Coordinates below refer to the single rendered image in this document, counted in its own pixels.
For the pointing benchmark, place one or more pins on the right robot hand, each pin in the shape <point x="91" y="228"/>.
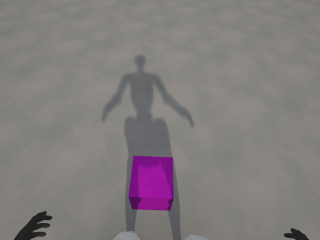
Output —
<point x="296" y="234"/>

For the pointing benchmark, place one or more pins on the left robot hand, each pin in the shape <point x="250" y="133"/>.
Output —
<point x="26" y="233"/>

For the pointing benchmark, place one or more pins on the carton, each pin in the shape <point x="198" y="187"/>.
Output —
<point x="151" y="183"/>

